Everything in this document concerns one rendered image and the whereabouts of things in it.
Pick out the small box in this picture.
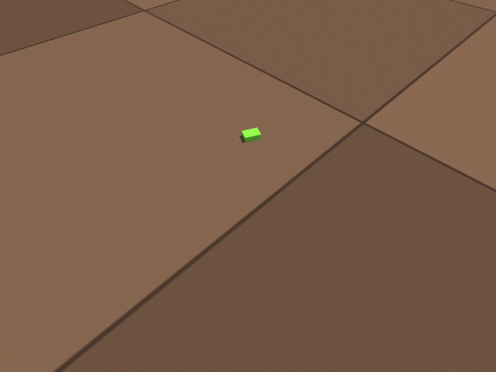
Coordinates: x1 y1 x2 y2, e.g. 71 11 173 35
242 128 261 143

